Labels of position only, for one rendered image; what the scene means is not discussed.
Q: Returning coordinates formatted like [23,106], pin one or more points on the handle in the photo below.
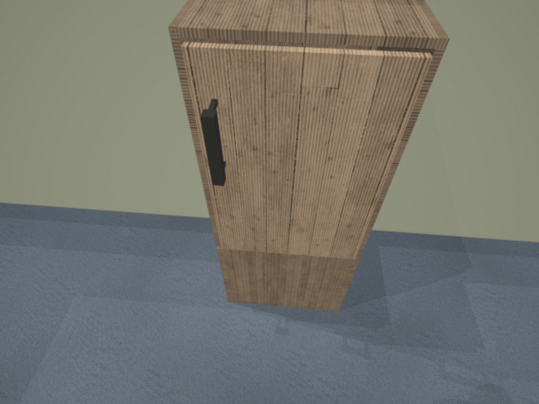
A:
[211,132]

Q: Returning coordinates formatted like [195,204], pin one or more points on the cupboard door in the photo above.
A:
[308,136]

